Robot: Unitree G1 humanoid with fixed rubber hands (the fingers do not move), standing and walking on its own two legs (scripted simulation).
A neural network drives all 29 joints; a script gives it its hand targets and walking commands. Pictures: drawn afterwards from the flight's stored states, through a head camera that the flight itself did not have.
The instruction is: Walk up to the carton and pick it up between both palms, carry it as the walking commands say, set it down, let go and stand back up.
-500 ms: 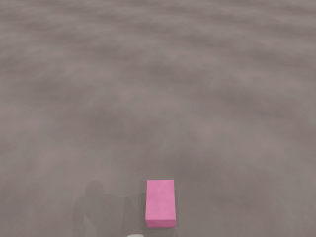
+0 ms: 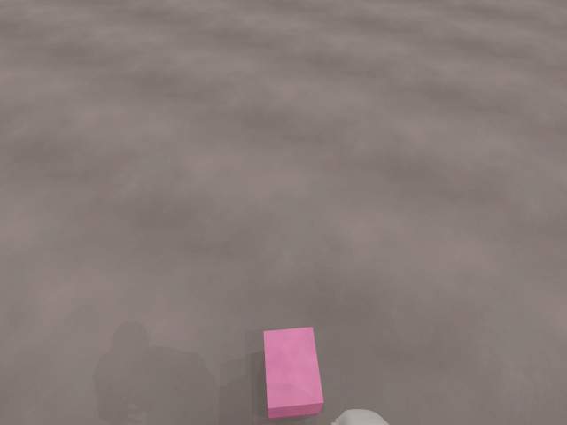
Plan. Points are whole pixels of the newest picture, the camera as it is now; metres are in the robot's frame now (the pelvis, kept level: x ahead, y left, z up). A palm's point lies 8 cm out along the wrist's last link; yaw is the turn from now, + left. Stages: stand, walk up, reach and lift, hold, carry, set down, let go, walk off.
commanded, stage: walk up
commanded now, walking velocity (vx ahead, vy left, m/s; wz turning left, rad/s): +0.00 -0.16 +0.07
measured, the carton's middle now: (290, 372) +0.37 -0.02 -0.68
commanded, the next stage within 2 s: none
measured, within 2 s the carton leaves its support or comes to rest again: neither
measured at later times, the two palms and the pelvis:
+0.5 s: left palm out of the picture -0.05 +0.10 -0.12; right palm out of the picture -0.01 -0.34 -0.15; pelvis -0.03 -0.10 +0.01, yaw +3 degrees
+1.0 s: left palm out of the picture -0.12 +0.17 -0.14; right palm out of the picture +0.08 -0.24 -0.14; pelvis +0.00 -0.02 +0.00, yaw +4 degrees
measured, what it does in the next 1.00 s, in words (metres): steps on the spot: right foot, then left foot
